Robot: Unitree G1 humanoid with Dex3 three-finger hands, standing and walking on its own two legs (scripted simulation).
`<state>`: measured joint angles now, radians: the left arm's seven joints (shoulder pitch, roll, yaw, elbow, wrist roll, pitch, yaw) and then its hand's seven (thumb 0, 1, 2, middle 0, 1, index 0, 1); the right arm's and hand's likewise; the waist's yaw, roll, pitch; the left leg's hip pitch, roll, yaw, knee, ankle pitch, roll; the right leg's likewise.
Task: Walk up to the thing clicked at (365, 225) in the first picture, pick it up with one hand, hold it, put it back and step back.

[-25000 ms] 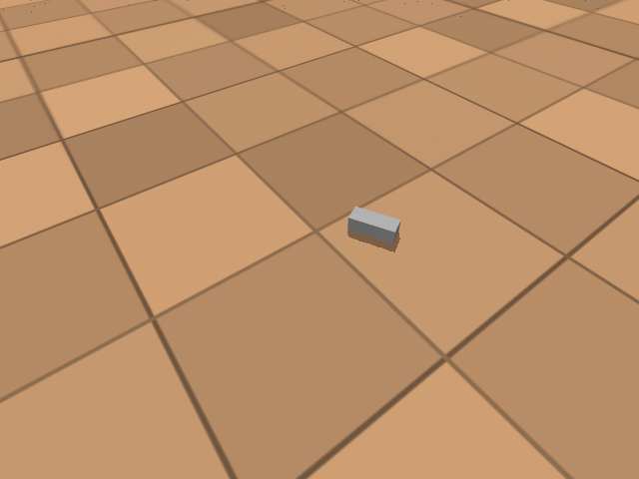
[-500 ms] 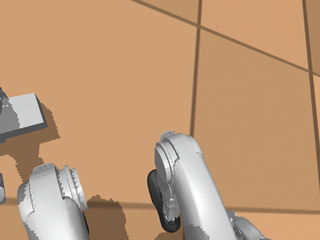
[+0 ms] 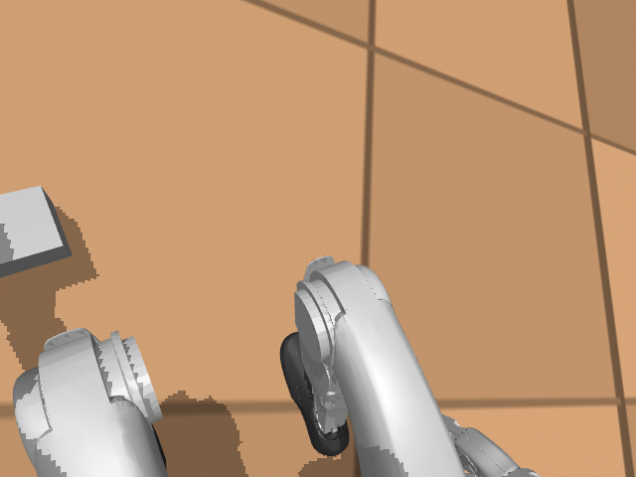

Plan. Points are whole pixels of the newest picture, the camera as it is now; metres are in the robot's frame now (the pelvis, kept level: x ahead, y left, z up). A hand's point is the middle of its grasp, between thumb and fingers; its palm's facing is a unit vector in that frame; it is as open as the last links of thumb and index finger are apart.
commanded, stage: open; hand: left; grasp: from above
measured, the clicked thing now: out of the picture +0.43 +0.32 -0.26
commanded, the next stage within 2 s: withdraw in 0.68 s
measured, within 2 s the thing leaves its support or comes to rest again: neither
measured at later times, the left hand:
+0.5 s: hand out of the picture +0.43 +0.32 -0.23, palm faces -0.45 -0.16 -0.88, open 13.8 cm
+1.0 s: hand out of the picture +0.44 +0.32 -0.22, palm faces -0.36 -0.14 -0.92, open 14.1 cm
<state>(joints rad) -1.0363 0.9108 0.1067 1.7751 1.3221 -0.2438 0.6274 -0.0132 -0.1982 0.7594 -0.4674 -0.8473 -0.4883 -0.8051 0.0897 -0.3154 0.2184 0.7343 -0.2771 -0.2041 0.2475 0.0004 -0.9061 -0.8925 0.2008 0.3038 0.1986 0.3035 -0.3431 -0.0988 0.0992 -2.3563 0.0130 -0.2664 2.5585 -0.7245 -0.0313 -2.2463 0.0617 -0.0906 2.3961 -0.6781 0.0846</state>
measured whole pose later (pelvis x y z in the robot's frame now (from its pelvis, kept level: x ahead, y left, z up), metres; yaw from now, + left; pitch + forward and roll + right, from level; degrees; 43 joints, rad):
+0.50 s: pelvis +0.00 +0.00 +0.00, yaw -1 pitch +29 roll -14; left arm -1.02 0.92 0.13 1.75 1.30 -0.21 0.62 0.00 -0.50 1.05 -0.10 -1.05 -0.10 -1.06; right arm 0.08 -0.32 0.22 0.73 -0.29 -0.23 0.28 0.00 -0.90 -0.89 0.20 0.30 0.20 0.30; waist -0.35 -0.10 0.11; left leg -2.36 0.01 -0.28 2.56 -0.73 -0.03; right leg -2.24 0.06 -0.10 2.39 -0.68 0.08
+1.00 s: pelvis +0.00 +0.00 +0.00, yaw -1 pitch +29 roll -14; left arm -0.96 0.88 0.15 1.62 1.31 -0.21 0.63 0.00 -0.52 0.99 -0.08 -1.03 -0.09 -1.03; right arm 0.11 -0.32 0.20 0.73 -0.27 -0.21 0.27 0.00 -0.91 -0.89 0.20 0.30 0.20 0.30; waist -0.33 -0.09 0.06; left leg -2.37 0.01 -0.27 2.56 -0.73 -0.03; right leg -2.25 0.06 -0.10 2.39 -0.68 0.07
